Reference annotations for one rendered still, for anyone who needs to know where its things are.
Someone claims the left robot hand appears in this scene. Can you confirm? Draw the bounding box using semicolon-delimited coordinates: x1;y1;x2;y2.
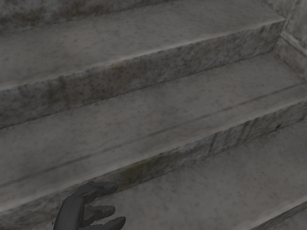
52;180;126;230

